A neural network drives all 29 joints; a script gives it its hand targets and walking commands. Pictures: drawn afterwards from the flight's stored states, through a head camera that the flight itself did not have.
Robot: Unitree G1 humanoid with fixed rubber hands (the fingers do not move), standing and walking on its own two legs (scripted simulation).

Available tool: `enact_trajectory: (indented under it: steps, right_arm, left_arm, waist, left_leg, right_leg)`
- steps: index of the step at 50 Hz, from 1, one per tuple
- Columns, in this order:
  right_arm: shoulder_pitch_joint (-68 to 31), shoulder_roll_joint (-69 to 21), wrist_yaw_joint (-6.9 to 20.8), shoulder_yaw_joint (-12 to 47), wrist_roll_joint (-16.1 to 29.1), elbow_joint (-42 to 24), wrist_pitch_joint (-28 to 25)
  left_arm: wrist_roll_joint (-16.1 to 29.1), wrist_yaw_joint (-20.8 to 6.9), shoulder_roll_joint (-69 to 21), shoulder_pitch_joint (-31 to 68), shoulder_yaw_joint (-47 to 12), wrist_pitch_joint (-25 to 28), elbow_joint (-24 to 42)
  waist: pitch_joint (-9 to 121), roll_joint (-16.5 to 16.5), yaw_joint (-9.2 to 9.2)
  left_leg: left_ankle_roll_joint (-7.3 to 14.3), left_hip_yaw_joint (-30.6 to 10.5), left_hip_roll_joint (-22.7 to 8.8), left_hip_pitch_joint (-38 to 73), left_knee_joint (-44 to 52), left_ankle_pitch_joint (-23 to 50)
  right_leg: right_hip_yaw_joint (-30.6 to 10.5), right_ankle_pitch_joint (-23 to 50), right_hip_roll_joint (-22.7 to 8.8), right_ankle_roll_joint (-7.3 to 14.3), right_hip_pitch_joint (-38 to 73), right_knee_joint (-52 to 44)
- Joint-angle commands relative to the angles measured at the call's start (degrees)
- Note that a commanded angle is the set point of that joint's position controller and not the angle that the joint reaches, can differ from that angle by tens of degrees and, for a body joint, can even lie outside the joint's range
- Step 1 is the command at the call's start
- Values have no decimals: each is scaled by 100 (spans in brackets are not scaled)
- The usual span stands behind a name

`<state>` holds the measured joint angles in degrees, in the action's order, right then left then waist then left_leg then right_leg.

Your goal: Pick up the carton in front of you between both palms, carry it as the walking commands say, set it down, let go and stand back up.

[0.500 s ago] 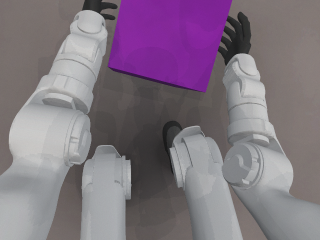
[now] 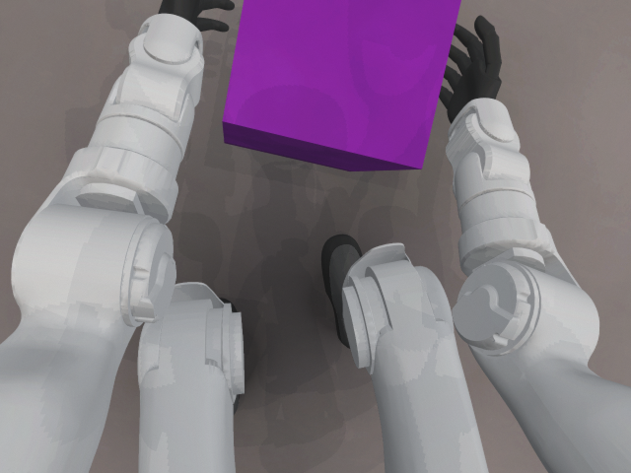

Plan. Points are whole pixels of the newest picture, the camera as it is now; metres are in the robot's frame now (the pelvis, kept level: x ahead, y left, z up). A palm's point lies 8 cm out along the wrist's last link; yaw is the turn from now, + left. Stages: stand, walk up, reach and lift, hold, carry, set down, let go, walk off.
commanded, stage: set down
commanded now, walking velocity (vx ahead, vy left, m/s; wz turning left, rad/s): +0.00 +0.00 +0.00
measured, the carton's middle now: (319, 76) +0.53 -0.09 -0.26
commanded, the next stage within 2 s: let go in 1.38 s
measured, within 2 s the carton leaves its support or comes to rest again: neither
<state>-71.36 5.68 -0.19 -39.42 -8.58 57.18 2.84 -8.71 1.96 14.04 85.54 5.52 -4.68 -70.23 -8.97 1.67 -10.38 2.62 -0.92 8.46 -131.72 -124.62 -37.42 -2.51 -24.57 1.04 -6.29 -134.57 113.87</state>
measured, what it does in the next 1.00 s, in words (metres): rises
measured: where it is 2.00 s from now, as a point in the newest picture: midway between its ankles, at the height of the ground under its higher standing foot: (286, 344)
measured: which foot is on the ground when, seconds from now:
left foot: down 0.00-1.00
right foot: down 0.00-1.00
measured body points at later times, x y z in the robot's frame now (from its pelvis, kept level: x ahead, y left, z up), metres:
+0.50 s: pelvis -0.02 -0.03 -0.01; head +0.34 +0.00 +0.26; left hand +0.56 +0.09 -0.18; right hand +0.45 -0.29 -0.17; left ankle +0.07 +0.08 -0.35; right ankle +0.15 -0.15 -0.35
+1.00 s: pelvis +0.01 -0.02 +0.12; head +0.32 -0.01 +0.45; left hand +0.57 +0.09 +0.00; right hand +0.43 -0.28 +0.01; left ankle +0.07 +0.08 -0.35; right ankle +0.15 -0.15 -0.35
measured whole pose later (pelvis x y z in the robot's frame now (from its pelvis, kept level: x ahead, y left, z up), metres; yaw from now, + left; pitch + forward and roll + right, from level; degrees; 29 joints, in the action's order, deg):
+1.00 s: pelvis +0.01 -0.02 +0.12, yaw +1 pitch +46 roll -2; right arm -47.2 3.9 -8.5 -19.8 7.4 37.3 6.5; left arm -0.5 0.6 21.6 68.9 2.1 -9.7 -57.0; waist 3.9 2.0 -12.3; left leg 0.6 -1.8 3.3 -112.8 -101.7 -34.8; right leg -0.4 -22.1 1.2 -2.0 -117.4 93.5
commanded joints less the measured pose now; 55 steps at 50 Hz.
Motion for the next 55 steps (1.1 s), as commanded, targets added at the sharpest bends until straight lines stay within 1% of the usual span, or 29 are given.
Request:
enact_trajectory:
  steps: [1,2,4,5,6,7,9,13,14,16,18,22,24,26,27,29,31,34,35,36,40,41,42,43,44,45,53,54,55]
  right_arm:
    - [-640,-1013,281,444,-53,376,72]
    - [-557,-412,103,510,138,297,-117]
    - [-256,540,-264,536,295,385,-494]
    - [-168,761,-382,561,643,602,-552]
    - [-362,864,-423,490,602,220,-616]
    - [-467,1396,-476,683,1029,394,-720]
    - [-513,1033,-522,847,1223,80,-713]
    - [-76,1256,-454,1254,1885,355,-799]
    - [-324,1294,-441,1486,1859,49,-854]
    - [-244,1292,-504,1744,2293,-424,-864]
    - [-253,1405,-582,2064,2529,-640,-670]
    - [-271,1211,-800,2241,2722,-1402,-259]
    - [-366,1397,-915,2134,2515,-2062,-66]
    - [31,1241,-1006,1926,2131,-1416,248]
    - [207,931,-1030,2118,2240,-1289,305]
    - [-128,703,-1028,1989,1997,-1392,257]
    - [-44,766,-1093,1829,1513,-1870,229]
    - [264,632,-1075,2036,1628,-1757,180]
    - [250,514,-1045,1722,1423,-1564,182]
    - [685,623,-1040,1604,1281,-1803,97]
    - [912,473,-952,1725,1242,-2270,160]
    - [1235,83,-925,2031,1661,-2181,255]
    - [1251,67,-885,2069,1565,-2395,236]
    - [1558,156,-889,1880,1596,-2372,280]
    - [1400,636,-902,1740,1484,-2576,209]
    - [1703,275,-824,1918,1514,-2743,177]
    - [1700,707,-709,1855,1720,-2964,333]
    - [1699,756,-676,1857,1618,-2715,350]
    - [1788,740,-639,1811,1708,-2711,375]
  left_arm:
    - [95,-324,-1333,1134,-655,-52,-83]
    - [320,-183,-683,1286,-772,3,173]
    - [805,23,177,1609,-1165,155,525]
    - [788,220,626,1435,-1134,201,616]
    - [957,292,612,1286,-1219,161,410]
    - [1251,264,711,1457,-1385,148,89]
    - [1220,223,893,1359,-1222,122,332]
    - [1481,193,952,1410,-1661,213,1373]
    - [1721,165,838,1559,-1720,176,1301]
    - [1786,183,1303,1653,-1600,272,1670]
    - [1577,174,1886,1578,-1326,170,1712]
    - [1670,77,1868,1777,-1302,-143,2222]
    - [1728,23,2015,1820,-1132,-331,2707]
    - [1815,-39,1807,1630,-1306,-602,2020]
    - [1621,-88,1766,1311,-944,-609,1846]
    - [1458,-190,1411,1138,-893,-582,1535]
    - [1232,-240,1674,820,-646,-557,1132]
    - [1126,-150,1518,603,-464,-308,1326]
    - [1119,-124,1595,664,-453,-384,870]
    - [1184,-106,1496,637,-344,-310,1515]
    - [949,-70,1367,225,-410,-346,1492]
    - [885,-108,1372,77,-358,-320,1315]
    - [862,-59,1393,241,-337,-378,1348]
    - [893,-102,1388,88,-291,-363,1936]
    - [847,-98,1396,-139,-218,-447,1299]
    - [867,-89,1429,70,-339,-326,2292]
    - [932,-220,1199,96,-348,-467,2735]
    - [923,-221,1158,277,-305,-497,2579]
    - [890,-182,1068,177,-485,-555,2699]
  waist:
    - [3781,1139,-683]
    - [4022,1198,-497]
    - [4362,1021,-756]
    - [4489,1166,-350]
    - [4776,1115,-639]
    - [4646,1188,-514]
    - [4744,959,-404]
    - [5206,1582,-503]
    - [5503,1139,-727]
    - [6254,1177,-623]
    - [6689,1261,-229]
    - [7186,1158,-292]
    - [7429,862,-461]
    - [6699,1183,-857]
    - [6274,1073,-427]
    - [5604,1166,-532]
    - [6146,372,-744]
    - [6244,497,-213]
    - [5823,603,-679]
    - [6576,503,-786]
    - [6833,634,-463]
    - [6639,690,-160]
    - [6793,469,-591]
    - [7082,787,-354]
    - [6685,615,-507]
    - [7325,1059,-304]
    - [7087,1535,-587]
    - [7258,1335,-870]
    - [7068,1855,-696]
  left_leg:
    - [-187,-579,-402,2267,1714,1578]
    - [-240,-682,-482,2656,1692,1856]
    - [-305,-674,-482,2448,1635,2010]
    - [-282,-714,-571,2567,1562,2127]
    - [-224,-816,-581,2758,1516,2472]
    - [-414,-692,-589,2892,1418,2104]
    - [-291,-601,-544,2482,1341,1871]
    - [-423,-568,-670,3154,1439,2236]
    - [-384,-510,-733,2957,1169,2068]
    - [-453,-189,-741,3001,1102,2106]
    - [-376,-123,-746,3333,1148,1696]
    - [-326,125,-611,3651,1340,837]
    - [-271,180,-627,3640,1588,643]
    - [-310,112,-542,3455,1842,-109]
    - [-225,205,-539,3410,2057,-316]
    - [-237,191,-562,2674,2053,-559]
    - [-180,140,-550,2304,1871,126]
    - [-153,343,-334,2482,2245,338]
    - [-136,62,-424,2263,2483,208]
    - [-158,155,-345,2640,2530,623]
    - [-177,155,-238,3196,2858,1127]
    - [-144,353,-228,3300,3026,1047]
    - [-95,98,-292,3586,3102,1061]
    - [-163,200,-273,3729,3379,1201]
    - [-174,151,-273,3797,3548,990]
    - [-245,220,-284,4251,3384,1606]
    - [-351,79,-315,5341,4206,1584]
    - [-361,57,-365,5283,4302,1654]
    - [-380,-57,-356,6022,4535,1718]
  right_leg:
    - [612,970,132,309,2210,-116]
    - [704,1096,82,264,2306,-59]
    - [782,1615,14,282,2728,50]
    - [686,1608,-43,300,2356,184]
    - [823,1435,-7,288,2331,190]
    - [780,1462,-143,344,2529,159]
    - [745,1584,-92,316,2738,31]
    - [662,2042,-275,291,2773,-50]
    - [668,2268,-227,265,3302,30]
    - [693,2942,-208,204,4191,101]
    - [627,2592,-130,224,4453,12]
    - [701,1776,-110,241,5278,-480]
    - [809,1611,-106,184,5566,-649]
    - [893,901,18,357,5254,-980]
    - [894,480,-31,345,5154,-1153]
    - [754,288,43,330,5071,-1468]
    - [653,1083,134,259,5639,-1428]
    - [555,1291,190,260,5825,-1513]
    - [725,1603,153,302,5555,-1440]
    - [714,2030,209,325,5986,-1542]
    - [697,2302,207,260,5989,-1909]
    - [724,2071,284,177,5615,-2157]
    - [800,2154,353,178,5807,-2241]
    - [803,2184,202,171,6132,-2324]
    - [969,1917,274,173,5576,-2401]
    - [794,2349,211,183,5793,-2410]
    - [934,2264,150,282,5666,-3138]
    - [865,2441,164,304,5854,-3255]
    - [1012,1989,137,345,5329,-3321]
